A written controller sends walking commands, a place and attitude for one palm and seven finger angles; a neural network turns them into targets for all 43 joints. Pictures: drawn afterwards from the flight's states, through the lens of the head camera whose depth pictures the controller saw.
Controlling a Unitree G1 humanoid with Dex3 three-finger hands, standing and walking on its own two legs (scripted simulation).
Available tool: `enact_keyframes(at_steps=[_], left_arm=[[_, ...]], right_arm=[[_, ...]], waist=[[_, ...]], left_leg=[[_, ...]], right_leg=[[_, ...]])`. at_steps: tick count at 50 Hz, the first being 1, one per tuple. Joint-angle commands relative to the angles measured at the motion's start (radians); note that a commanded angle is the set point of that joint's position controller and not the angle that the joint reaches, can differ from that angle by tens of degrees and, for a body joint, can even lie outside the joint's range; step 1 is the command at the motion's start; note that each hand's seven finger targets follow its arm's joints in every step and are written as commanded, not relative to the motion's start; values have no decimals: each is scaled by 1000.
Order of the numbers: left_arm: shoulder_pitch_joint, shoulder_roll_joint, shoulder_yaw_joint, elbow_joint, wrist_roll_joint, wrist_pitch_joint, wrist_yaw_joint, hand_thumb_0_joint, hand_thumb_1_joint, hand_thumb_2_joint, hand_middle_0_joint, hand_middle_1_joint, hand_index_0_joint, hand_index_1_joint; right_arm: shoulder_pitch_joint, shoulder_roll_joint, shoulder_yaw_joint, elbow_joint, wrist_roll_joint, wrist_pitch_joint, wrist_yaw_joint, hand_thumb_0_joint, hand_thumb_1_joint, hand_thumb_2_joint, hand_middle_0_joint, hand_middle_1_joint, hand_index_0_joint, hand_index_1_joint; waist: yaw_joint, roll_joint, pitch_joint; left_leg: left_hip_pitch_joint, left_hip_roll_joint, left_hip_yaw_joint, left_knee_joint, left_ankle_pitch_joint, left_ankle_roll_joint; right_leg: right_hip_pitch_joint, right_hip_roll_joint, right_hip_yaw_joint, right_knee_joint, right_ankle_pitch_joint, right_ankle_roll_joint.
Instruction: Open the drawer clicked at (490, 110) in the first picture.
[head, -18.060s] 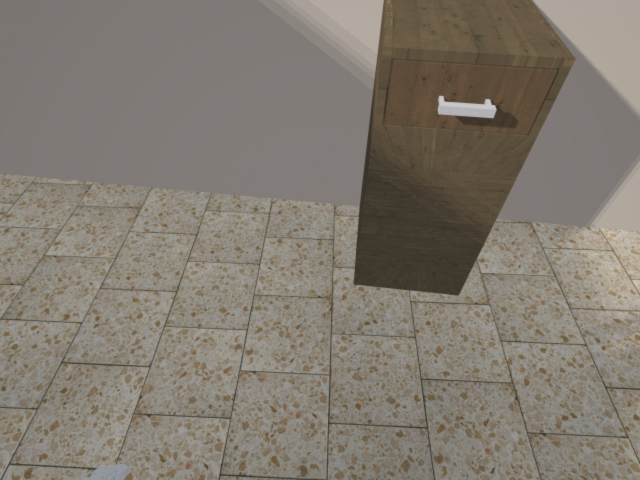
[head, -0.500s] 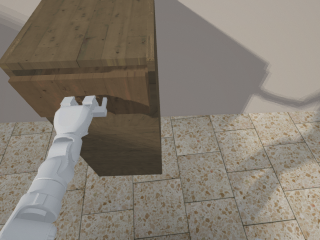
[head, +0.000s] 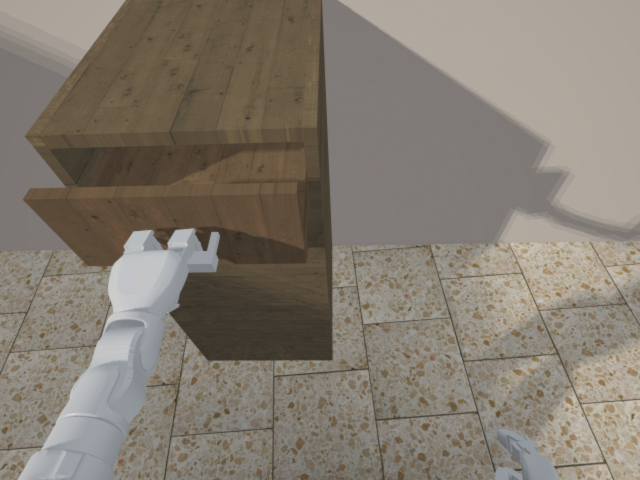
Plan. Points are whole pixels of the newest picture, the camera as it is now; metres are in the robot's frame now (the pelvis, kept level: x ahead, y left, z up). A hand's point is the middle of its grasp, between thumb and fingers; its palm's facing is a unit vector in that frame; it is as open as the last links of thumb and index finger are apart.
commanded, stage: pull the drawer open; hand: left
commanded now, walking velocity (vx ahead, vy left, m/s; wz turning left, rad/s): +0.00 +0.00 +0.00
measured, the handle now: (174, 250) +0.40 +0.23 +0.04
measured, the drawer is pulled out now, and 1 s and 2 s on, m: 0.09 0.23 0.30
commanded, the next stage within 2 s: open the thumb to release the handle in 1.92 s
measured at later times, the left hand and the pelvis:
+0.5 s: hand (156, 347) +0.27 +0.22 +0.02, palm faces +0.01 -0.06 -1.00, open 5.8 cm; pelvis -0.01 -0.01 +0.00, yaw +0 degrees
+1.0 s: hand (143, 397) +0.21 +0.22 +0.02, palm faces +0.02 -0.07 -1.00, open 5.7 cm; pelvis -0.01 -0.01 +0.00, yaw +0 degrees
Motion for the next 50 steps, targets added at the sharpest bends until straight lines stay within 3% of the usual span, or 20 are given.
enact_keyframes(at_steps=[1, 4, 5, 8, 9, 13, 16, 20, 22, 26, 28, 31, 32, 34, 37, 38, 40, 47, 50], left_arm=[[-77, 191, 123, -229, -15, 12, 52, 0, 900, 900, -400, -1350, -400, -1350], [6, 197, 142, -286, -19, 13, 61, 0, 900, 900, -400, -1350, -400, -1350], [39, 174, 125, -297, -21, 16, 62, 0, 900, 900, -400, -1350, -400, -1350], [50, 186, 137, -337, -22, 20, 71, 0, 900, 900, -400, -1350, -400, -1350], [72, 163, 121, -335, -21, 24, 73, 0, 900, 900, -400, -1350, -400, -1350], [108, 170, 125, -394, -18, 28, 85, 0, 900, 900, -400, -1350, -400, -1350], [91, 159, 112, -387, -11, 32, 88, 0, 900, 900, -400, -1350, -400, -1350], [131, 139, 95, -409, -3, 35, 94, 0, 900, 900, -400, -1350, -400, -1350], [145, 165, 121, -424, -6, 35, 92, 0, 900, 900, -400, -1350, -400, -1350], [218, 143, 112, -448, -11, 29, 85, 0, 900, 900, -400, -1350, -400, -1350], [245, 160, 129, -477, -12, 23, 84, 0, 900, 900, -400, -1350, -400, -1350], [308, 134, 120, -518, -17, 14, 87, 0, 900, 900, -400, -1350, -400, -1350], [315, 154, 141, -510, -14, 15, 89, 0, 900, 900, -400, -1350, -400, -1350], [280, 127, 107, -527, -8, 12, 94, 0, 900, 900, -400, -1350, -400, -1350], [330, 140, 125, -562, 2, 10, 108, 0, 900, 900, -400, -1350, -400, -1350], [318, 120, 101, -581, 6, 11, 110, 0, 900, 900, -400, -1350, -400, -1350], [341, 110, 94, -582, 3, 12, 112, 0, 900, 900, -400, -1350, -400, -1350], [428, 157, 152, -606, -3, 16, 116, 0, 900, 900, -400, -1350, -400, -1350], [457, 143, 145, -606, -4, 14, 117, 0, 900, 900, -400, -1350, -400, -1350]], right_arm=[[-34, -121, -41, -123, -5, -45, -6, 0, -900, -900, 200, 300, 200, 300], [-47, -119, -40, -128, -10, -53, -4, 0, -900, -900, 200, 300, 200, 300], [-54, -116, -38, -131, -9, -56, -2, 0, -900, -900, 200, 300, 200, 300], [-69, -119, -37, -130, -10, -63, -2, 0, -900, -900, 200, 300, 200, 300], [-76, -114, -36, -130, -10, -64, -3, 0, -900, -900, 200, 300, 200, 300], [-91, -114, -32, -131, -14, -73, -2, 0, -900, -900, 200, 300, 200, 300], [-103, -110, -31, -124, -13, -75, -7, 0, -900, -900, 200, 300, 200, 300], [-122, -102, -26, -131, -18, -80, -9, 0, -900, -900, 200, 300, 200, 300], [-133, -105, -25, -131, -18, -80, -10, 0, -900, -900, 200, 300, 200, 300], [-149, -95, -18, -140, -20, -84, -9, 0, -900, -900, 200, 300, 200, 300], [-156, -93, -17, -144, -24, -86, -10, 0, -900, -900, 200, 300, 200, 300], [-166, -86, -15, -152, -25, -90, -4, 0, -900, -900, 200, 300, 200, 300], [-170, -90, -12, -149, -24, -89, -5, 0, -900, -900, 200, 300, 200, 300], [-175, -88, -11, -148, -27, -91, -3, 0, -900, -900, 200, 300, 200, 300], [-177, -86, -13, -154, -32, -95, -2, 0, -900, -900, 200, 300, 200, 300], [-175, -84, -13, -153, -34, -95, 0, 0, -900, -900, 200, 300, 200, 300], [-178, -82, -12, -152, -35, -98, 1, 0, -900, -900, 200, 300, 200, 300], [-195, -82, -6, -156, -36, -96, -6, 0, -900, -900, 200, 300, 200, 300], [-202, -76, -4, -155, -35, -97, -8, 0, -900, -900, 200, 300, 200, 300]], waist=[[49, -61, -313], [63, -58, -324], [62, -59, -311], [60, -53, -290], [58, -66, -276], [64, -33, -276], [55, -62, -245], [68, -46, -242], [74, -56, -242], [83, -74, -226], [92, -59, -235], [92, -57, -222], [90, -59, -207], [80, -44, -174], [91, -31, -211], [87, -29, -219], [86, -44, -202], [101, -57, -181], [101, -60, -157]], left_leg=[[68, -45, 25, -20, 601, 26], [75, -43, 23, -21, 630, 24], [73, -44, 24, -21, 629, 23], [70, -44, 22, -27, 593, 22], [73, -44, 25, -26, 583, 23], [89, -44, 20, -28, 577, 19], [76, -48, 22, -30, 522, 20], [87, -50, 20, -30, 518, 20], [85, -53, 21, -34, 509, 19], [78, -54, 20, -35, 502, 20], [83, -55, 23, -37, 502, 19], [85, -54, 23, -35, 492, 19], [77, -55, 19, -35, 488, 16], [71, -54, 19, -38, 445, 15], [87, -55, 16, -31, 461, 14], [95, -53, 15, -26, 471, 13], [87, -53, 14, -24, 454, 15], [62, -60, 15, -30, 399, 15], [52, -61, 16, -28, 372, 17]], right_leg=[[311, 28, -36, 2, 519, -44], [332, 24, -33, 9, 554, -44], [329, 24, -35, 8, 556, -43], [319, 24, -31, 3, 520, -43], [309, 25, -35, 1, 511, -42], [304, 23, -33, 2, 489, -44], [287, 26, -37, -3, 453, -44], [282, 26, -38, -3, 430, -47], [298, 26, -30, -7, 435, -49], [303, 23, -30, -5, 447, -45], [317, 21, -24, -4, 454, -45], [306, 22, -25, -5, 442, -45], [299, 27, -23, -6, 425, -48], [268, 25, -27, -9, 383, -46], [276, 29, -24, -3, 373, -51], [271, 25, -25, 2, 382, -50], [265, 25, -27, 0, 378, -48], [283, 25, -12, -4, 368, -50], [267, 25, -14, -4, 345, -49]])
